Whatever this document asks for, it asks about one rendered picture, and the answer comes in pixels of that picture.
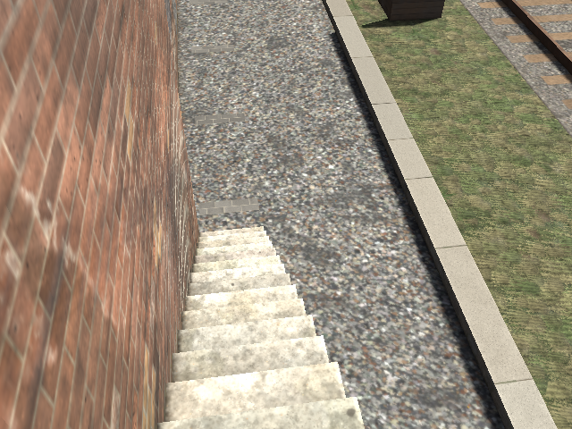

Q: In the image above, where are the stairs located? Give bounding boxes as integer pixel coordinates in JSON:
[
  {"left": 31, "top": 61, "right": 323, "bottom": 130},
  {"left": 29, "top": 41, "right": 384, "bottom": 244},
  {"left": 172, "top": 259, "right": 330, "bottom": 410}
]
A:
[{"left": 157, "top": 226, "right": 365, "bottom": 429}]

